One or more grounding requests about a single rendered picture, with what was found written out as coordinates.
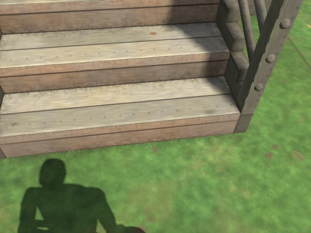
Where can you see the stairs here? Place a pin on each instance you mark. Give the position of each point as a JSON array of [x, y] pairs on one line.
[[90, 74]]

